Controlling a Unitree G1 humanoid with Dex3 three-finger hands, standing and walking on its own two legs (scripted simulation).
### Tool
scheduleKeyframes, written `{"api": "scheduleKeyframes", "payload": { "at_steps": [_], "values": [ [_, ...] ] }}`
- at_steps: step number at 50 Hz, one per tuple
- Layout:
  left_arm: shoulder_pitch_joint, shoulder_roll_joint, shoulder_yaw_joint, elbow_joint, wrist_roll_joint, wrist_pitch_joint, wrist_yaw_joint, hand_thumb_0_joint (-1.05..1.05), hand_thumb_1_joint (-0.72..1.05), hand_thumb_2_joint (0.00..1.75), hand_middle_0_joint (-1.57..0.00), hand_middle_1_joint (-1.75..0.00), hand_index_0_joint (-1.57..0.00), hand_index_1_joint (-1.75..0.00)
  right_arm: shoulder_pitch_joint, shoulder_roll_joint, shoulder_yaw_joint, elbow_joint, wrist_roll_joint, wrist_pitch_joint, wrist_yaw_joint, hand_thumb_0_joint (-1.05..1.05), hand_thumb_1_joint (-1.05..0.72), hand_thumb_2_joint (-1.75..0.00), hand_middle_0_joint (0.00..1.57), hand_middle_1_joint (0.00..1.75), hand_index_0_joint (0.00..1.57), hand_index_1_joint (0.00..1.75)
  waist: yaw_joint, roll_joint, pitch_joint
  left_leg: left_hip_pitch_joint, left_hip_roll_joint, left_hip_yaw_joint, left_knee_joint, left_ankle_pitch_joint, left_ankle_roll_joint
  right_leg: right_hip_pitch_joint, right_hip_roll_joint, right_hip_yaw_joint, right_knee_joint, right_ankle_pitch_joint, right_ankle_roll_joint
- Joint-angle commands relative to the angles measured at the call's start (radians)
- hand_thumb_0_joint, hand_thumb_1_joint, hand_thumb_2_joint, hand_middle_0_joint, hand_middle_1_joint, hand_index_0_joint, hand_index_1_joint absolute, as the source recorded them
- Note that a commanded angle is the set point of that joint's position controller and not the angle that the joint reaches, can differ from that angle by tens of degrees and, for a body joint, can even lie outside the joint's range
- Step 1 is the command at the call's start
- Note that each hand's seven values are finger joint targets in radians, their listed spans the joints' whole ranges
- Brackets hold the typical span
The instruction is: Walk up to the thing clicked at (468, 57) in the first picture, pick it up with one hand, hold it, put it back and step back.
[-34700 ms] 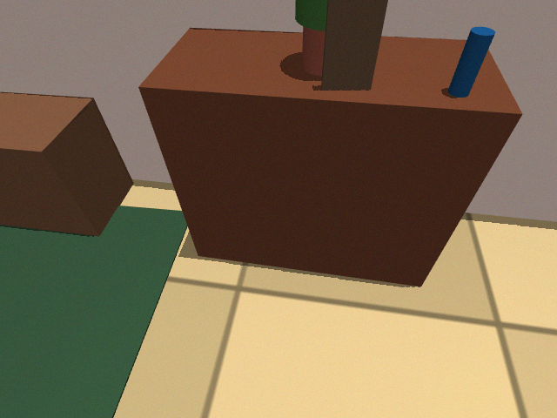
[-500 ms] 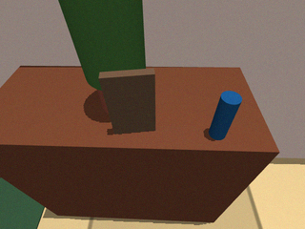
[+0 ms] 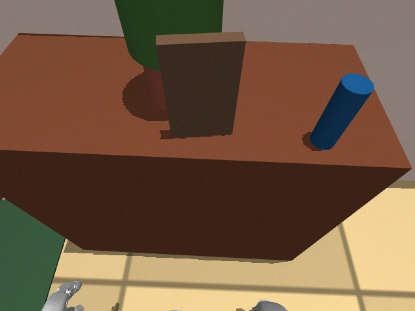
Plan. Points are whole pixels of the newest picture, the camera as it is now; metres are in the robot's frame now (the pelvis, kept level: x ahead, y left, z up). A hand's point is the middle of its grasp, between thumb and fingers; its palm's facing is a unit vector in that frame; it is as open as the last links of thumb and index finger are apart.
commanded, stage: step back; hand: right
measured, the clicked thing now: (337, 115) +0.43 -0.22 +0.12
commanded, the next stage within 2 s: none
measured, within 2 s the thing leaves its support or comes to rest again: neither
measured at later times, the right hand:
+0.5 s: hand out of the picture +0.00 -0.26 -0.15, palm faces +0.07 +0.93 -0.36, open 7.4 cm
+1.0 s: hand out of the picture -0.11 -0.23 -0.11, palm faces +0.00 +0.90 -0.43, open 7.4 cm
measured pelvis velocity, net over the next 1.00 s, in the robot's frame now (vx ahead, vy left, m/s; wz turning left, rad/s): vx -0.21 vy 0.03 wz -0.08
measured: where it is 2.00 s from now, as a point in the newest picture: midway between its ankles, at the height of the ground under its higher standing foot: outside the picture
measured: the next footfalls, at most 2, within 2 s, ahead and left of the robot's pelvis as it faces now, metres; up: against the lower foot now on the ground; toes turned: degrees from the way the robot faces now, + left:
right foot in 0.40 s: -0.05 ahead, -0.11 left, +0.00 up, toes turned -4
left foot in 0.76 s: -0.12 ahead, +0.15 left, +0.00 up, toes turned -4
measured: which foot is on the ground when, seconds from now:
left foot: down 0.00-0.42, up 0.44-0.74, down 0.76-1.00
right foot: down 0.00-0.00, up 0.02-0.38, down 0.40-0.78, up 0.80-1.00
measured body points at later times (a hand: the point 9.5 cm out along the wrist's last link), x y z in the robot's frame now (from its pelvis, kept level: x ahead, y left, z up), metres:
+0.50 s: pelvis -0.08 +0.01 +0.01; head -0.02 -0.01 +0.45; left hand +0.04 +0.31 -0.11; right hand +0.00 -0.31 -0.12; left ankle -0.05 +0.12 -0.68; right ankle -0.09 -0.10 -0.72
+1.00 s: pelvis -0.21 +0.03 +0.01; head -0.15 +0.06 +0.46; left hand -0.09 +0.35 -0.11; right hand -0.11 -0.28 -0.09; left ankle -0.16 +0.15 -0.72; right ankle -0.26 -0.11 -0.63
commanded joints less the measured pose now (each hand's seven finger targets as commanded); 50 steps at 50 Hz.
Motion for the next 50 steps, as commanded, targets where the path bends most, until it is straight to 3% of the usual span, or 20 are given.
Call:
{"api": "scheduleKeyframes", "payload": {
  "at_steps": [1, 2, 5, 12, 18, 19, 20, 21, 22, 23, 24, 26, 30, 34, 37, 38, 39, 40, 43, 50],
  "values": [
    [0.021, 0.155, 0.051, -0.120, -0.012, 0.009, 0.034, 0.00, 0.90, 0.90, -0.20, -0.30, -0.20, -0.30, 0.072, -0.341, -0.079, -0.071, -0.020, -0.027, -0.016, 0.00, -0.90, -0.90, 0.20, 0.30, 0.20, 0.30, -0.011, 0.221, -0.258, 0.151, 0.363, -0.449, -0.290, 0.827, 0.213, -0.101, 0.209, 0.195, 0.392, -0.374, -0.072],
    [-0.002, 0.173, 0.052, -0.106, -0.008, 0.010, 0.044, 0.00, 0.90, 0.90, -0.20, -0.30, -0.20, -0.30, 0.047, -0.331, -0.077, -0.085, -0.016, -0.028, -0.020, 0.00, -0.90, -0.90, 0.20, 0.30, 0.20, 0.30, -0.019, 0.195, -0.268, 0.133, 0.374, -0.478, -0.291, 0.787, 0.233, -0.104, 0.220, 0.274, 0.487, -0.387, -0.072],
    [0.089, 0.177, 0.053, -0.087, -0.024, 0.008, 0.045, 0.00, 0.90, 0.90, -0.20, -0.30, -0.20, -0.30, -0.033, -0.215, -0.050, -0.114, -0.021, -0.027, -0.048, 0.00, -0.90, -0.90, 0.20, 0.30, 0.20, 0.30, 0.045, 0.168, -0.254, 0.252, 0.260, -0.236, -0.200, 0.753, 0.177, -0.198, 0.187, 0.262, 0.539, -0.214, -0.062],
    [0.082, 0.164, 0.058, -0.129, -0.007, -0.011, 0.025, 0.00, 0.90, 0.90, -0.20, -0.30, -0.20, -0.30, 0.050, -0.204, -0.047, -0.128, -0.013, -0.026, -0.056, 0.00, -0.90, -0.90, 0.20, 0.30, 0.20, 0.30, -0.019, 0.142, -0.239, 0.333, 0.295, -0.205, -0.180, 0.751, 0.231, -0.135, 0.162, 0.180, 0.268, -0.196, -0.008],
    [0.196, 0.148, 0.069, -0.095, 0.007, -0.023, 0.011, 0.00, 0.90, 0.90, -0.20, -0.30, -0.20, -0.30, -0.023, -0.225, -0.042, -0.157, -0.002, -0.012, -0.043, 0.00, -0.90, -0.90, 0.20, 0.30, 0.20, 0.30, 0.030, 0.158, -0.252, 0.126, 0.256, -0.157, -0.149, 0.471, 0.159, 0.137, 0.136, 0.053, -0.120, -0.011, -0.062],
    [0.228, 0.150, 0.070, -0.084, 0.011, -0.027, 0.010, 0.00, 0.90, 0.90, -0.20, -0.30, -0.20, -0.30, -0.037, -0.216, -0.039, -0.153, 0.003, -0.010, -0.040, 0.00, -0.90, -0.90, 0.20, 0.30, 0.20, 0.30, 0.047, 0.146, -0.246, 0.054, 0.244, -0.149, -0.132, 0.407, 0.121, 0.200, 0.112, 0.072, -0.201, 0.100, -0.077],
    [0.229, 0.199, 0.082, -0.094, 0.019, -0.034, 0.012, 0.00, 0.90, 0.90, -0.20, -0.30, -0.20, -0.30, -0.036, -0.184, -0.028, -0.159, 0.011, -0.011, -0.040, 0.00, -0.90, -0.90, 0.20, 0.30, 0.20, 0.30, 0.038, 0.030, -0.251, -0.045, 0.179, -0.105, -0.069, 0.299, 0.071, 0.248, 0.025, 0.205, -0.224, 0.197, -0.111],
    [0.199, 0.277, 0.098, -0.112, 0.006, -0.033, 0.007, 0.00, 0.90, 0.90, -0.20, -0.30, -0.20, -0.30, -0.074, -0.153, -0.023, -0.175, 0.020, -0.011, -0.038, 0.00, -0.90, -0.90, 0.20, 0.30, 0.20, 0.30, 0.059, -0.159, -0.193, -0.134, -0.006, 0.002, 0.115, 0.049, -0.002, 0.160, -0.142, 0.447, -0.302, 0.248, -0.256],
    [0.148, 0.325, 0.105, -0.144, 0.013, -0.036, 0.007, 0.00, 0.90, 0.90, -0.20, -0.30, -0.20, -0.30, -0.087, -0.155, -0.028, -0.165, 0.013, -0.004, -0.048, 0.00, -0.90, -0.90, 0.20, 0.30, 0.20, 0.30, 0.076, -0.250, -0.145, -0.143, -0.066, -0.030, 0.368, -0.277, -0.023, 0.042, -0.305, 0.608, -0.362, 0.344, -0.380],
    [0.106, 0.285, 0.100, -0.169, 0.012, -0.041, 0.009, 0.00, 0.90, 0.90, -0.20, -0.30, -0.20, -0.30, -0.041, -0.173, -0.030, -0.144, 0.011, 0.001, -0.049, 0.00, -0.90, -0.90, 0.20, 0.30, 0.20, 0.30, 0.048, -0.176, -0.129, -0.136, -0.060, -0.128, 0.492, -0.275, -0.028, 0.012, -0.300, 0.575, -0.348, 0.404, -0.374],
    [0.070, 0.249, 0.091, -0.185, 0.002, -0.042, 0.015, 0.00, 0.90, 0.90, -0.20, -0.30, -0.20, -0.30, 0.003, -0.179, -0.028, -0.131, 0.023, -0.001, -0.047, 0.00, -0.90, -0.90, 0.20, 0.30, 0.20, 0.30, 0.025, -0.100, -0.144, -0.141, -0.068, -0.156, 0.519, -0.218, -0.026, 0.054, -0.227, 0.443, -0.293, 0.492, -0.341],
    [0.067, 0.206, 0.081, -0.193, 0.011, -0.039, 0.023, 0.00, 0.90, 0.90, -0.20, -0.30, -0.20, -0.30, 0.011, -0.156, -0.020, -0.132, 0.022, -0.015, -0.048, 0.00, -0.90, -0.90, 0.20, 0.30, 0.20, 0.30, 0.022, -0.099, -0.177, -0.181, -0.090, -0.118, 0.492, -0.173, -0.029, 0.156, -0.129, 0.294, -0.223, 0.614, -0.271],
    [0.130, 0.192, 0.074, -0.213, 0.017, -0.034, 0.030, 0.00, 0.90, 0.90, -0.20, -0.30, -0.20, -0.30, 0.010, -0.154, -0.012, -0.143, 0.011, -0.020, -0.055, 0.00, -0.90, -0.90, 0.20, 0.30, 0.20, 0.30, 0.069, -0.136, -0.207, -0.218, -0.063, -0.072, 0.334, -0.194, -0.056, 0.312, -0.131, 0.269, -0.179, 0.677, -0.273],
    [0.136, 0.218, 0.078, -0.230, 0.012, -0.022, 0.029, 0.00, 0.90, 0.90, -0.20, -0.30, -0.20, -0.30, 0.042, -0.140, -0.018, -0.146, -0.003, -0.026, -0.044, 0.00, -0.90, -0.90, 0.20, 0.30, 0.20, 0.30, 0.061, -0.187, -0.248, -0.095, -0.013, 0.002, 0.028, -0.137, -0.038, 0.302, -0.129, 0.259, -0.121, 0.652, -0.248],
    [0.099, 0.214, 0.069, -0.247, -0.005, -0.006, 0.016, 0.00, 0.90, 0.90, -0.20, -0.30, -0.20, -0.30, 0.121, -0.154, -0.034, -0.113, -0.015, -0.038, -0.041, 0.00, -0.90, -0.90, 0.20, 0.30, 0.20, 0.30, 0.003, -0.128, -0.270, 0.098, 0.003, 0.027, -0.274, 0.187, -0.013, 0.154, -0.078, 0.233, -0.024, 0.449, -0.166],
    [0.117, 0.171, 0.059, -0.258, -0.009, -0.002, 0.012, 0.00, 0.90, 0.90, -0.20, -0.30, -0.20, -0.30, 0.105, -0.223, -0.053, -0.125, -0.031, -0.042, -0.041, 0.00, -0.90, -0.90, 0.20, 0.30, 0.20, 0.30, 0.013, 0.036, -0.270, 0.172, 0.166, -0.206, -0.298, 0.300, 0.045, -0.006, 0.019, 0.211, 0.069, 0.207, -0.110],
    [0.068, 0.169, 0.064, -0.267, -0.014, -0.006, 0.022, 0.00, 0.90, 0.90, -0.20, -0.30, -0.20, -0.30, 0.036, -0.344, -0.071, -0.146, -0.019, -0.036, -0.028, 0.00, -0.90, -0.90, 0.20, 0.30, 0.20, 0.30, -0.007, 0.283, -0.240, 0.080, 0.386, -0.451, -0.361, 0.463, 0.209, -0.081, 0.210, 0.089, 0.265, -0.244, -0.061],
    [0.014, 0.196, 0.081, -0.252, 0.007, -0.002, 0.033, 0.00, 0.90, 0.90, -0.20, -0.30, -0.20, -0.30, 0.055, -0.349, -0.078, -0.147, -0.025, -0.041, -0.031, 0.00, -0.90, -0.90, 0.20, 0.30, 0.20, 0.30, -0.054, 0.227, -0.224, 0.016, 0.443, -0.554, -0.366, 0.475, 0.292, -0.081, 0.208, 0.230, 0.455, -0.356, -0.055],
    [0.159, 0.175, 0.080, -0.191, -0.019, 0.001, 0.029, 0.00, 0.90, 0.90, -0.20, -0.30, -0.20, -0.30, -0.084, -0.217, -0.035, -0.165, -0.021, -0.042, -0.046, 0.00, -0.90, -0.90, 0.20, 0.30, 0.20, 0.30, 0.066, 0.120, -0.175, 0.101, 0.290, -0.231, -0.278, 0.572, 0.186, -0.183, 0.211, 0.268, 0.597, -0.212, -0.059],
    [0.169, 0.166, 0.081, -0.193, -0.003, -0.007, 0.009, 0.00, 0.90, 0.90, -0.20, -0.30, -0.20, -0.30, -0.008, -0.216, -0.043, -0.180, -0.022, -0.035, -0.049, 0.00, -0.90, -0.90, 0.20, 0.30, 0.20, 0.30, 0.000, 0.194, -0.210, 0.211, 0.291, -0.186, -0.232, 0.541, 0.223, -0.093, 0.161, 0.173, 0.307, -0.206, 0.006]
  ]
}}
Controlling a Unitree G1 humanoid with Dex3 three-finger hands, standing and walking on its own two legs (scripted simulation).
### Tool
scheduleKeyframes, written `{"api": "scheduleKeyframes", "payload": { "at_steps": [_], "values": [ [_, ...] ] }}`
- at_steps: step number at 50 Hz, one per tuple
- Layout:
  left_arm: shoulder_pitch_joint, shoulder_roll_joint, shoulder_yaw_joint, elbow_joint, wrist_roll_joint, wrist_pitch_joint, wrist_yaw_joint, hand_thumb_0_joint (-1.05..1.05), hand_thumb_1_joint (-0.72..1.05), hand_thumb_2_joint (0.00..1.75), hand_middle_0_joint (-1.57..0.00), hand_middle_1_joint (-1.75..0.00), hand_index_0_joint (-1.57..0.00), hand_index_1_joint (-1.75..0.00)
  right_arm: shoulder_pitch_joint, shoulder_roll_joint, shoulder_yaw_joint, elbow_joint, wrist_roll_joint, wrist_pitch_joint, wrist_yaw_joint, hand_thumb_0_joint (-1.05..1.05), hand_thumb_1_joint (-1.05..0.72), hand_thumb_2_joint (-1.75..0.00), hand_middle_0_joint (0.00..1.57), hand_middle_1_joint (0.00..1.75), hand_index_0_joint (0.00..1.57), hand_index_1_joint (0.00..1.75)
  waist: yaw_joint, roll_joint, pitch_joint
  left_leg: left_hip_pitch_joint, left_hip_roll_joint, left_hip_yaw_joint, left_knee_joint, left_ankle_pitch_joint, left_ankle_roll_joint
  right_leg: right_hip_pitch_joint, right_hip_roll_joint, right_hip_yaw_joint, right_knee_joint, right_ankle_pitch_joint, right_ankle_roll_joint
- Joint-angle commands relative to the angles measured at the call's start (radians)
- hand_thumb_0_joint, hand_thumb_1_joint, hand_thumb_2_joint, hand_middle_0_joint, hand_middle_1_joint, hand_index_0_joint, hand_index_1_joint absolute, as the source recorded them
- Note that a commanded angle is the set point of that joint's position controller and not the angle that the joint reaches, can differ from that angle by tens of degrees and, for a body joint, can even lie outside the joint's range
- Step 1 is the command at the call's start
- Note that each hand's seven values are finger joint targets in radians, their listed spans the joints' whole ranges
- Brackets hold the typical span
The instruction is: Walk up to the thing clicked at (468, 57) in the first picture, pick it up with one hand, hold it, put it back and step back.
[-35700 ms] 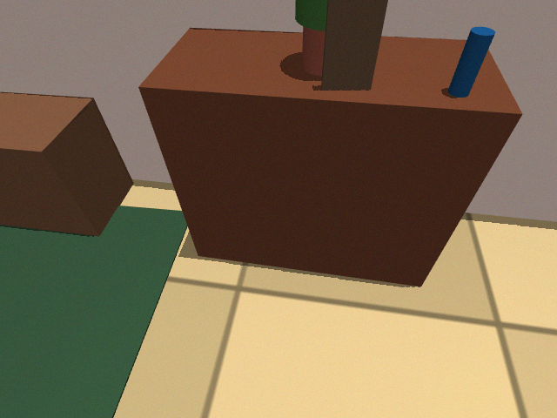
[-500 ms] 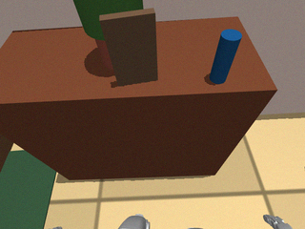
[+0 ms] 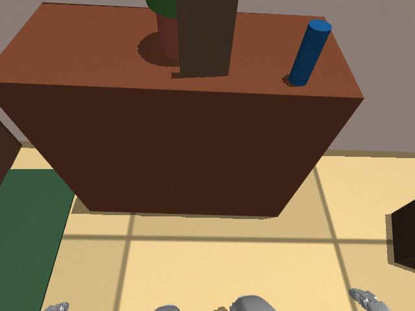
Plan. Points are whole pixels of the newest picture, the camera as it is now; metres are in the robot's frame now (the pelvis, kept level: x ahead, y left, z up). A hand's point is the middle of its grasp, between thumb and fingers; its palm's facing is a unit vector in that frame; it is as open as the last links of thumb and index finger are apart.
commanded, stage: step back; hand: right
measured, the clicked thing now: (307, 55) +0.66 -0.21 +0.11
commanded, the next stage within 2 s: none
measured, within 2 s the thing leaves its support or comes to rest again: neither
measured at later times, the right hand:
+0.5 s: hand out of the picture -0.08 -0.28 -0.16, palm faces -0.10 +0.91 -0.40, open 7.4 cm
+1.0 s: hand out of the picture -0.24 -0.34 -0.16, palm faces -0.04 +0.92 -0.38, open 7.4 cm
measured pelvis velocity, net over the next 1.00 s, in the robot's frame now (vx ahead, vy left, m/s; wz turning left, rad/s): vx -0.35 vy -0.07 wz -0.01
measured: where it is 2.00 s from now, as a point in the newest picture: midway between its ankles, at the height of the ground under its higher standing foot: outside the picture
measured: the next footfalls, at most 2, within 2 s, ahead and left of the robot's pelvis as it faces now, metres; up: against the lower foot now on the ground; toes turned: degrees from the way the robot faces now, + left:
right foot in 0.14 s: -0.05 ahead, -0.16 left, +0.00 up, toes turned +0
left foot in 0.46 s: -0.13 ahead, +0.09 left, +0.00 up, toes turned +0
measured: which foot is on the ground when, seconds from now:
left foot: down 0.00-0.16, up 0.18-0.44, down 0.46-0.84, up 0.86-1.00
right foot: up 0.00-0.12, down 0.14-0.48, up 0.50-0.80, down 0.82-1.00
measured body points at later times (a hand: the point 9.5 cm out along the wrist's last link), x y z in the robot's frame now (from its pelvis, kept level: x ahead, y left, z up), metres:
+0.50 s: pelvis -0.17 -0.02 -0.02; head -0.11 -0.01 +0.43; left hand -0.04 +0.31 -0.12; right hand -0.07 -0.33 -0.14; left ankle -0.17 +0.09 -0.73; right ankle -0.09 -0.15 -0.73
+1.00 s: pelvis -0.35 -0.07 +0.00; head -0.30 -0.09 +0.44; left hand -0.30 +0.25 -0.11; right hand -0.24 -0.39 -0.13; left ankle -0.32 +0.08 -0.66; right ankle -0.34 -0.18 -0.73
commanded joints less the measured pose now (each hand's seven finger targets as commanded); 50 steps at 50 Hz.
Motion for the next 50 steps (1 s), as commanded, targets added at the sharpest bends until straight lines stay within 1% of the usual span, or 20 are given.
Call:
{"api": "scheduleKeyframes", "payload": {
  "at_steps": [1, 6, 7, 8, 9, 11, 13, 19, 22, 23, 24, 25, 29, 35, 40, 41, 42, 43, 46, 50],
  "values": [
    [0.036, 0.147, 0.044, -0.086, 0.005, -0.028, 0.008, 0.00, 0.90, 0.90, -0.20, -0.30, -0.20, -0.30, 0.012, -0.288, -0.086, -0.088, -0.001, -0.014, -0.022, 0.00, -0.90, -0.90, 0.20, 0.30, 0.20, 0.30, -0.041, 0.225, -0.239, 0.254, 0.244, -0.209, -0.104, 0.417, 0.226, 0.007, -0.069, -0.032, -0.254, 0.001, 0.012],
    [0.171, 0.156, 0.052, 0.007, 0.022, -0.043, 0.003, 0.00, 0.90, 0.90, -0.20, -0.30, -0.20, -0.30, -0.028, -0.301, -0.086, -0.100, 0.019, 0.018, -0.011, 0.00, -0.90, -0.90, 0.20, 0.30, 0.20, 0.30, 0.008, 0.216, -0.283, 0.060, 0.160, -0.148, -0.005, 0.240, 0.115, 0.301, -0.077, -0.139, -0.729, 0.272, -0.048],
    [0.159, 0.207, 0.065, -0.006, 0.035, -0.048, 0.002, 0.00, 0.90, 0.90, -0.20, -0.30, -0.20, -0.30, -0.034, -0.254, -0.072, -0.111, 0.025, 0.019, -0.009, 0.00, -0.90, -0.90, 0.20, 0.30, 0.20, 0.30, 0.003, 0.089, -0.241, -0.097, 0.086, -0.116, 0.085, 0.071, 0.057, 0.320, -0.187, 0.056, -0.751, 0.241, -0.085],
    [0.107, 0.319, 0.091, -0.035, 0.027, -0.044, -0.001, 0.00, 0.90, 0.90, -0.20, -0.30, -0.20, -0.30, -0.077, -0.208, -0.065, -0.135, 0.037, 0.015, -0.017, 0.00, -0.90, -0.90, 0.20, 0.30, 0.20, 0.30, 0.036, -0.205, -0.188, -0.210, -0.116, -0.042, 0.295, -0.269, -0.007, 0.197, -0.397, 0.322, -0.821, 0.298, -0.231],
    [0.042, 0.360, 0.093, -0.070, 0.035, -0.046, 0.002, 0.00, 0.90, 0.90, -0.20, -0.30, -0.20, -0.30, -0.079, -0.238, -0.078, -0.122, 0.029, 0.018, -0.028, 0.00, -0.90, -0.90, 0.20, 0.30, 0.20, 0.30, 0.048, -0.240, -0.131, -0.157, -0.095, -0.117, 0.510, -0.394, -0.027, 0.006, -0.532, 0.445, -0.858, 0.346, -0.337],
    [-0.065, 0.254, 0.062, -0.093, 0.027, -0.054, 0.013, 0.00, 0.90, 0.90, -0.20, -0.30, -0.20, -0.30, -0.012, -0.243, -0.076, -0.086, 0.041, 0.015, -0.024, 0.00, -0.90, -0.90, 0.20, 0.30, 0.20, 0.30, -0.028, -0.073, -0.115, -0.157, -0.129, -0.183, 0.613, -0.293, -0.008, 0.054, -0.387, 0.186, -0.761, 0.529, -0.261],
    [-0.090, 0.229, 0.062, -0.102, 0.035, -0.053, 0.019, 0.00, 0.90, 0.90, -0.20, -0.30, -0.20, -0.30, 0.030, -0.232, -0.068, -0.066, 0.037, 0.004, -0.026, 0.00, -0.90, -0.90, 0.20, 0.30, 0.20, 0.30, -0.037, -0.121, -0.144, -0.145, -0.132, -0.129, 0.618, -0.259, -0.022, 0.101, -0.330, 0.075, -0.694, 0.613, -0.227],
    [-0.003, 0.221, 0.053, -0.113, 0.030, -0.039, 0.035, 0.00, 0.90, 0.90, -0.20, -0.30, -0.20, -0.30, 0.039, -0.206, -0.063, -0.072, 0.015, -0.004, -0.021, 0.00, -0.90, -0.90, 0.20, 0.30, 0.20, 0.30, 0.020, -0.180, -0.207, -0.119, -0.058, -0.047, 0.195, -0.292, -0.026, 0.350, -0.359, 0.098, -0.599, 0.782, -0.227],
    [-0.045, 0.202, 0.035, -0.131, 0.010, -0.019, 0.026, 0.00, 0.90, 0.90, -0.20, -0.30, -0.20, -0.30, 0.141, -0.217, -0.078, -0.023, 0.008, -0.013, -0.016, 0.00, -0.90, -0.90, 0.20, 0.30, 0.20, 0.30, -0.030, -0.098, -0.248, 0.097, -0.059, 0.016, -0.190, 0.043, -0.001, 0.257, -0.295, 0.034, -0.465, 0.657, -0.152],
    [-0.020, 0.154, 0.022, -0.134, 0.008, -0.014, 0.022, 0.00, 0.90, 0.90, -0.20, -0.30, -0.20, -0.30, 0.126, -0.261, -0.092, -0.026, -0.007, -0.018, -0.019, 0.00, -0.90, -0.90, 0.20, 0.30, 0.20, 0.30, -0.011, 0.015, -0.261, 0.188, 0.075, -0.178, -0.218, 0.165, 0.042, 0.111, -0.226, 0.009, -0.379, 0.471, -0.102],
    [-0.039, 0.136, 0.017, -0.150, -0.001, -0.017, 0.024, 0.00, 0.90, 0.90, -0.20, -0.30, -0.20, -0.30, 0.058, -0.396, -0.113, -0.052, 0.000, -0.014, -0.008, 0.00, -0.90, -0.90, 0.20, 0.30, 0.20, 0.30, -0.008, 0.255, -0.247, 0.168, 0.309, -0.455, -0.236, 0.315, 0.190, -0.044, -0.039, -0.123, -0.234, 0.061, -0.049],
    [-0.102, 0.187, 0.044, -0.137, 0.012, -0.014, 0.037, 0.00, 0.90, 0.90, -0.20, -0.30, -0.20, -0.30, 0.067, -0.428, -0.123, -0.063, -0.002, -0.016, -0.007, 0.00, -0.90, -0.90, 0.20, 0.30, 0.20, 0.30, -0.072, 0.248, -0.238, 0.038, 0.397, -0.579, -0.250, 0.352, 0.305, 0.008, -0.029, 0.006, -0.028, -0.154, -0.036],
    [0.022, 0.178, 0.045, -0.063, -0.003, -0.005, 0.028, 0.00, 0.90, 0.90, -0.20, -0.30, -0.20, -0.30, -0.059, -0.289, -0.081, -0.070, -0.003, -0.018, -0.025, 0.00, -0.90, -0.90, 0.20, 0.30, 0.20, 0.30, 0.031, 0.148, -0.168, 0.033, 0.245, -0.252, -0.176, 0.368, 0.214, -0.039, -0.009, 0.061, 0.159, 0.007, -0.039],
    [0.001, 0.156, 0.037, -0.056, 0.011, -0.019, 0.006, 0.00, 0.90, 0.90, -0.20, -0.30, -0.20, -0.30, 0.020, -0.286, -0.086, -0.067, -0.012, 0.001, -0.016, 0.00, -0.90, -0.90, 0.20, 0.30, 0.20, 0.30, -0.045, 0.211, -0.213, 0.199, 0.216, -0.228, -0.170, 0.201, 0.220, 0.019, -0.048, -0.049, -0.248, -0.005, 0.013],
    [0.169, 0.153, 0.039, 0.045, 0.023, -0.036, 0.007, 0.00, 0.90, 0.90, -0.20, -0.30, -0.20, -0.30, -0.035, -0.291, -0.078, -0.075, 0.009, 0.031, -0.005, 0.00, -0.90, -0.90, 0.20, 0.30, 0.20, 0.30, 0.020, 0.225, -0.288, 0.064, 0.155, -0.143, -0.055, 0.133, 0.109, 0.302, -0.086, -0.142, -0.774, 0.227, -0.055],
    [0.146, 0.217, 0.059, 0.036, 0.040, -0.040, 0.008, 0.00, 0.90, 0.90, -0.20, -0.30, -0.20, -0.30, -0.023, -0.234, -0.062, -0.086, 0.014, 0.029, -0.002, 0.00, -0.90, -0.90, 0.20, 0.30, 0.20, 0.30, 0.009, 0.075, -0.237, -0.123, 0.056, -0.104, 0.061, -0.006, 0.046, 0.333, -0.200, 0.059, -0.785, 0.161, -0.092],
    [0.091, 0.340, 0.087, 0.001, 0.039, -0.031, 0.007, 0.00, 0.90, 0.90, -0.20, -0.30, -0.20, -0.30, -0.083, -0.187, -0.057, -0.116, 0.021, 0.023, -0.017, 0.00, -0.90, -0.90, 0.20, 0.30, 0.20, 0.30, 0.061, -0.238, -0.164, -0.230, -0.127, -0.052, 0.276, -0.330, -0.017, 0.146, -0.438, 0.330, -0.863, 0.198, -0.234],
    [0.028, 0.366, 0.086, -0.033, 0.040, -0.035, 0.010, 0.00, 0.90, 0.90, -0.20, -0.30, -0.20, -0.30, -0.082, -0.222, -0.075, -0.108, 0.016, 0.031, -0.028, 0.00, -0.90, -0.90, 0.20, 0.30, 0.20, 0.30, 0.060, -0.224, -0.079, -0.175, -0.085, -0.143, 0.479, -0.392, -0.041, -0.080, -0.556, 0.443, -0.928, 0.153, -0.329],
    [-0.107, 0.230, 0.048, -0.058, 0.041, -0.057, 0.021, 0.00, 0.90, 0.90, -0.20, -0.30, -0.20, -0.30, 0.017, -0.226, -0.069, -0.046, 0.024, 0.024, -0.022, 0.00, -0.90, -0.90, 0.20, 0.30, 0.20, 0.30, -0.050, -0.052, -0.117, -0.166, -0.138, -0.159, 0.594, -0.236, -0.027, 0.059, -0.348, 0.071, -0.737, 0.499, -0.210],
    [0.002, 0.226, 0.055, -0.041, 0.045, -0.074, 0.023, 0.00, 0.90, 0.90, -0.20, -0.30, -0.20, -0.30, 0.021, -0.231, -0.068, -0.036, 0.008, 0.011, -0.010, 0.00, -0.90, -0.90, 0.20, 0.30, 0.20, 0.30, 0.028, -0.096, -0.169, -0.232, -0.086, -0.104, 0.465, -0.239, -0.048, 0.290, -0.338, 0.097, -0.731, 0.267, -0.213]
  ]
}}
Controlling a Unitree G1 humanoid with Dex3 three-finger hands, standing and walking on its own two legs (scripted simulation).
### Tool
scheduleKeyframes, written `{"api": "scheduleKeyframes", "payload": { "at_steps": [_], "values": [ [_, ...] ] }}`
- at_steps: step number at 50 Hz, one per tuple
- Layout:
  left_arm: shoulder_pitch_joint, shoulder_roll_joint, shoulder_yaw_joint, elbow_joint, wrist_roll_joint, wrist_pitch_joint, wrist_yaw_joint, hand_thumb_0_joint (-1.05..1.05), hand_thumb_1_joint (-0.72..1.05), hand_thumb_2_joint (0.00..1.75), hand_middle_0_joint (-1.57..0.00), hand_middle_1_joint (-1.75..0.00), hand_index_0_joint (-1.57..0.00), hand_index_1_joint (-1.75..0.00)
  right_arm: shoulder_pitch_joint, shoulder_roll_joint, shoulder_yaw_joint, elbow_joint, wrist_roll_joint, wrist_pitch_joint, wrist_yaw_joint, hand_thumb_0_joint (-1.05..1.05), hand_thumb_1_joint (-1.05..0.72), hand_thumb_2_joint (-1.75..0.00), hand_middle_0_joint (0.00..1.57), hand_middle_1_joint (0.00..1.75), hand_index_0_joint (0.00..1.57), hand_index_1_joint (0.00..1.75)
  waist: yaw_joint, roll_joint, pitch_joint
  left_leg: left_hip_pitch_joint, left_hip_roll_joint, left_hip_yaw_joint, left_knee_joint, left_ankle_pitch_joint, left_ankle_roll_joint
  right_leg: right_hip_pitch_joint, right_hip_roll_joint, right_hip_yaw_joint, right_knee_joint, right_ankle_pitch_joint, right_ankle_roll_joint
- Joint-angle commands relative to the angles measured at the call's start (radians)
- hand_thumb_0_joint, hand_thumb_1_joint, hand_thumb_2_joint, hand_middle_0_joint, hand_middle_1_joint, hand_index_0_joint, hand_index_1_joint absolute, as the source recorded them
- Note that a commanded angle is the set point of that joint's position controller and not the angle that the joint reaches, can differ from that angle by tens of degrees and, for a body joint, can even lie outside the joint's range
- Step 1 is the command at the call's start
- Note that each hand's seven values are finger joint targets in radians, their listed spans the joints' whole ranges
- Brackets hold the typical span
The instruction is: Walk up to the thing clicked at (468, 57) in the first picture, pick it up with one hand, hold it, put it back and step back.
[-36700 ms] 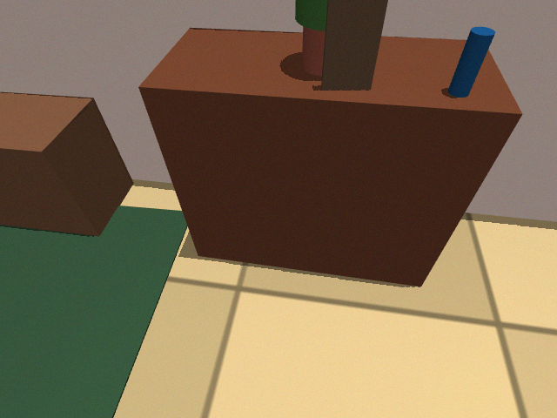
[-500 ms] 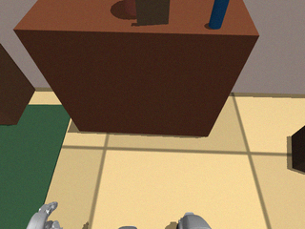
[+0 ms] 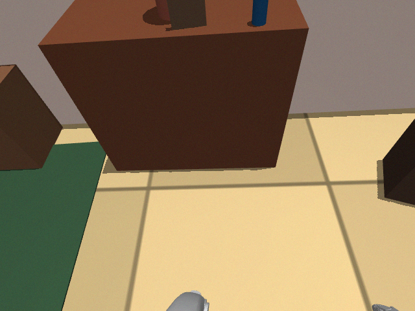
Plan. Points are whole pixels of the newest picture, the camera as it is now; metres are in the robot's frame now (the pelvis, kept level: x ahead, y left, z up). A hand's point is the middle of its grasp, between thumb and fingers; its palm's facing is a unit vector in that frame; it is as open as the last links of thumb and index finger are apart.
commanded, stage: step back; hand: right
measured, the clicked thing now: (260, 0) +1.01 -0.13 +0.11
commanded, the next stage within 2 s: stand in 1.04 s
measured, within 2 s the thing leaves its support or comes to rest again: neither
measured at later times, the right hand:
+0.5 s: hand out of the picture +0.05 -0.26 -0.15, palm faces -0.12 +0.93 -0.35, open 7.4 cm
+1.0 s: hand out of the picture +0.13 -0.20 -0.14, palm faces -0.10 +0.94 -0.33, open 7.4 cm
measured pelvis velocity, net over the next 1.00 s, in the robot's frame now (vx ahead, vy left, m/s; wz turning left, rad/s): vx -0.01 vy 0.03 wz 0.08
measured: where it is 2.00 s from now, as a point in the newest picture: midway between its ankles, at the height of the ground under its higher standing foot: outside the picture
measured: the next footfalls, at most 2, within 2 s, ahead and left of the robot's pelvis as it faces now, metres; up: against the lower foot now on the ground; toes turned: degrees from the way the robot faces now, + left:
left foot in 0.16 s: +0.03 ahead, +0.15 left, +0.00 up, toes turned +6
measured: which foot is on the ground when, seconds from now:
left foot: up 0.00-0.14, down 0.16-1.00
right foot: down 0.00-1.00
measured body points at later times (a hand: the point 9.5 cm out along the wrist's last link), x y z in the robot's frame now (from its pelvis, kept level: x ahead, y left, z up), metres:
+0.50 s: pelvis -0.05 -0.01 +0.00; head -0.04 -0.01 +0.45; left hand -0.02 +0.31 -0.12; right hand +0.06 -0.31 -0.13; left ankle -0.06 +0.13 -0.70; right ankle -0.01 -0.11 -0.73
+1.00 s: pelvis -0.01 +0.03 +0.01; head +0.01 +0.04 +0.46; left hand +0.05 +0.34 -0.12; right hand +0.13 -0.25 -0.11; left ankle -0.01 +0.14 -0.73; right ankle -0.01 -0.11 -0.73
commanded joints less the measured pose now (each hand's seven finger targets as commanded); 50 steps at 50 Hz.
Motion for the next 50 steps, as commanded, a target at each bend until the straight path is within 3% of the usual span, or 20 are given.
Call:
{"api": "scheduleKeyframes", "payload": {
  "at_steps": [1, 5, 7, 8, 9, 10, 11, 13, 18, 20, 21, 25, 30, 31, 32, 33, 34, 38, 43, 50],
  "values": [
    [-0.038, 0.279, 0.087, -0.111, 0.009, -0.053, 0.030, 0.00, 0.90, 0.90, -0.20, -0.30, -0.20, -0.30, -0.030, -0.168, -0.044, -0.064, -0.013, -0.031, -0.001, 0.00, -0.90, -0.90, 0.20, 0.30, 0.20, 0.30, 0.031, -0.164, -0.120, -0.045, 0.065, 0.022, -0.124, -0.046, -0.011, 0.176, -0.227, 0.240, -0.214, -0.013, -0.173],
    [-0.050, 0.303, 0.087, -0.092, 0.000, -0.051, 0.017, 0.00, 0.90, 0.90, -0.20, -0.30, -0.20, -0.30, 0.001, -0.152, -0.045, -0.019, -0.021, -0.052, 0.014, 0.00, -0.90, -0.90, 0.20, 0.30, 0.20, 0.30, 0.017, -0.230, -0.119, 0.191, 0.105, 0.110, -0.486, -0.094, 0.014, 0.064, -0.252, 0.251, -0.246, -0.187, -0.171],
    [-0.062, 0.262, 0.063, -0.093, -0.005, -0.041, 0.009, 0.00, 0.90, 0.90, -0.20, -0.30, -0.20, -0.30, 0.088, -0.145, -0.057, 0.041, -0.020, -0.068, 0.015, 0.00, -0.90, -0.90, 0.20, 0.30, 0.20, 0.30, -0.036, -0.151, -0.127, 0.422, 0.066, 0.146, -0.763, 0.104, 0.040, -0.053, -0.175, 0.148, -0.143, -0.159, -0.105],
    [-0.044, 0.209, 0.047, -0.091, -0.005, -0.040, 0.007, 0.00, 0.90, 0.90, -0.20, -0.30, -0.20, -0.30, 0.127, -0.181, -0.072, 0.059, -0.033, -0.077, 0.011, 0.00, -0.90, -0.90, 0.20, 0.30, 0.20, 0.30, -0.050, -0.014, -0.161, 0.546, 0.155, -0.023, -0.786, 0.020, 0.069, -0.181, -0.131, 0.090, -0.006, -0.146, -0.065],
    [-0.098, 0.164, 0.035, -0.094, -0.025, -0.043, 0.003, 0.00, 0.90, 0.90, -0.20, -0.30, -0.20, -0.30, 0.065, -0.262, -0.075, 0.039, -0.034, -0.082, 0.010, 0.00, -0.90, -0.90, 0.20, 0.30, 0.20, 0.30, -0.057, 0.175, -0.126, 0.438, 0.386, -0.392, -0.892, -0.317, 0.182, -0.302, 0.006, -0.044, 0.123, -0.196, 0.006],
    [-0.169, 0.259, 0.067, -0.077, -0.013, -0.048, 0.008, 0.00, 0.90, 0.90, -0.20, -0.30, -0.20, -0.30, 0.023, -0.307, -0.085, 0.024, -0.023, -0.083, 0.016, 0.00, -0.90, -0.90, 0.20, 0.30, 0.20, 0.30, -0.081, 0.123, -0.034, 0.191, 0.472, -0.456, -0.926, -0.396, 0.281, -0.186, -0.040, 0.030, 0.231, -0.246, 0.007],
    [-0.137, 0.256, 0.066, -0.062, -0.019, -0.050, -0.002, 0.00, 0.90, 0.90, -0.20, -0.30, -0.20, -0.30, -0.032, -0.247, -0.066, 0.014, -0.027, -0.092, 0.015, 0.00, -0.90, -0.90, 0.20, 0.30, 0.20, 0.30, -0.031, 0.032, 0.003, 0.156, 0.407, -0.334, -0.889, -0.307, 0.248, -0.137, -0.041, 0.057, 0.245, -0.194, 0.002],
    [-0.082, 0.211, 0.054, -0.034, -0.028, -0.059, -0.013, 0.00, 0.90, 0.90, -0.20, -0.30, -0.20, -0.30, -0.056, -0.204, -0.046, 0.015, -0.031, -0.101, 0.013, 0.00, -0.90, -0.90, 0.20, 0.30, 0.20, 0.30, -0.020, 0.091, -0.018, 0.237, 0.325, -0.185, -0.837, -0.125, 0.192, -0.136, -0.035, 0.018, 0.145, -0.118, 0.002],
    [0.010, 0.204, 0.066, 0.040, -0.009, -0.081, -0.001, 0.00, 0.90, 0.90, -0.20, -0.30, -0.20, -0.30, -0.033, -0.151, -0.033, 0.027, -0.015, -0.069, 0.025, 0.00, -0.90, -0.90, 0.20, 0.30, 0.20, 0.30, 0.013, 0.062, -0.072, 0.070, 0.235, -0.022, -0.648, -0.119, 0.101, 0.253, 0.025, -0.015, -0.216, -0.020, -0.007],
    [0.032, 0.330, 0.090, 0.044, 0.002, -0.093, 0.007, 0.00, 0.90, 0.90, -0.20, -0.30, -0.20, -0.30, -0.054, -0.116, -0.025, 0.010, -0.014, -0.064, 0.017, 0.00, -0.90, -0.90, 0.20, 0.30, 0.20, 0.30, 0.036, -0.185, -0.056, -0.050, 0.067, 0.069, -0.287, -0.139, 0.045, 0.155, -0.297, 0.504, -0.442, -0.474, -0.149],
    [-0.031, 0.337, 0.093, 0.015, 0.002, -0.097, 0.007, 0.00, 0.90, 0.90, -0.20, -0.30, -0.20, -0.30, -0.025, -0.156, -0.037, 0.025, -0.016, -0.066, 0.013, 0.00, -0.90, -0.90, 0.20, 0.30, 0.20, 0.30, 0.012, -0.122, -0.014, -0.032, 0.108, 0.015, -0.209, -0.118, 0.035, 0.081, -0.372, 0.557, -0.447, -0.477, -0.220],
    [-0.086, 0.277, 0.074, 0.013, -0.004, -0.111, 0.009, 0.00, 0.90, 0.90, -0.20, -0.30, -0.20, -0.30, 0.039, -0.136, -0.034, 0.061, -0.011, -0.082, 0.024, 0.00, -0.90, -0.90, 0.20, 0.30, 0.20, 0.30, -0.019, -0.119, -0.064, 0.092, 0.144, 0.021, -0.286, -0.011, 0.033, 0.041, -0.260, 0.283, -0.373, -0.167, -0.159],
    [-0.141, 0.245, 0.042, 0.002, -0.017, -0.087, 0.001, 0.00, 0.90, 0.90, -0.20, -0.30, -0.20, -0.30, 0.061, -0.110, -0.039, 0.098, -0.018, -0.088, 0.022, 0.00, -0.90, -0.90, 0.20, 0.30, 0.20, 0.30, -0.056, -0.144, -0.113, 0.342, 0.100, 0.148, -0.624, 0.176, 0.022, -0.049, -0.180, 0.112, -0.212, 0.091, -0.106],
    [-0.120, 0.213, 0.027, 0.004, -0.021, -0.084, -0.001, 0.00, 0.90, 0.90, -0.20, -0.30, -0.20, -0.30, 0.063, -0.131, -0.045, 0.102, -0.023, -0.092, 0.015, 0.00, -0.90, -0.90, 0.20, 0.30, 0.20, 0.30, -0.062, -0.091, -0.143, 0.417, 0.124, 0.102, -0.672, 0.250, 0.033, -0.079, -0.155, 0.083, -0.150, 0.163, -0.073],
    [-0.114, 0.175, 0.015, 0.006, -0.031, -0.080, -0.002, 0.00, 0.90, 0.90, -0.20, -0.30, -0.20, -0.30, 0.046, -0.160, -0.047, 0.097, -0.029, -0.097, 0.009, 0.00, -0.90, -0.90, 0.20, 0.30, 0.20, 0.30, -0.054, -0.007, -0.164, 0.404, 0.236, -0.042, -0.711, 0.239, 0.060, -0.090, -0.100, 0.046, -0.099, 0.132, -0.032],
    [-0.094, 0.172, 0.014, 0.027, -0.048, -0.073, -0.002, 0.00, 0.90, 0.90, -0.20, -0.30, -0.20, -0.30, -0.038, -0.196, -0.043, 0.079, -0.021, -0.098, 0.011, 0.00, -0.90, -0.90, 0.20, 0.30, 0.20, 0.30, -0.017, 0.068, -0.143, 0.279, 0.324, -0.169, -0.771, 0.068, 0.118, -0.040, -0.023, 0.002, -0.078, -0.075, 0.001],
    [-0.097, 0.197, 0.021, 0.044, -0.043, -0.071, 0.001, 0.00, 0.90, 0.90, -0.20, -0.30, -0.20, -0.30, -0.064, -0.215, -0.042, 0.081, -0.016, -0.094, 0.015, 0.00, -0.90, -0.90, 0.20, 0.30, 0.20, 0.30, -0.014, 0.057, -0.134, 0.193, 0.351, -0.165, -0.783, 0.002, 0.156, 0.069, -0.013, -0.014, -0.075, -0.106, -0.001],
    [-0.081, 0.215, 0.021, 0.088, -0.036, -0.084, 0.005, 0.00, 0.90, 0.90, -0.20, -0.30, -0.20, -0.30, -0.115, -0.164, -0.019, 0.099, -0.012, -0.091, 0.016, 0.00, -0.90, -0.90, 0.20, 0.30, 0.20, 0.30, -0.005, 0.084, -0.123, 0.203, 0.254, -0.027, -0.729, 0.194, 0.072, 0.147, -0.057, 0.035, -0.191, 0.108, -0.020],
    [-0.116, 0.214, 0.013, 0.110, -0.040, -0.086, 0.012, 0.00, 0.90, 0.90, -0.20, -0.30, -0.20, -0.30, -0.117, -0.151, -0.016, 0.133, -0.003, -0.095, 0.010, 0.00, -0.90, -0.90, 0.20, 0.30, 0.20, 0.30, -0.022, 0.049, -0.189, 0.342, 0.245, 0.022, -0.686, 0.509, 0.063, 0.162, -0.083, 0.038, -0.203, 0.314, -0.012],
    [-0.165, 0.208, 0.009, 0.125, -0.033, -0.082, 0.018, 0.00, 0.90, 0.90, -0.20, -0.30, -0.20, -0.30, -0.137, -0.135, -0.020, 0.160, 0.002, -0.087, 0.006, 0.00, -0.90, -0.90, 0.20, 0.30, 0.20, 0.30, -0.036, 0.004, -0.224, 0.391, 0.241, 0.066, -0.686, 0.578, 0.056, 0.194, -0.094, 0.039, -0.212, 0.394, -0.008]
  ]
}}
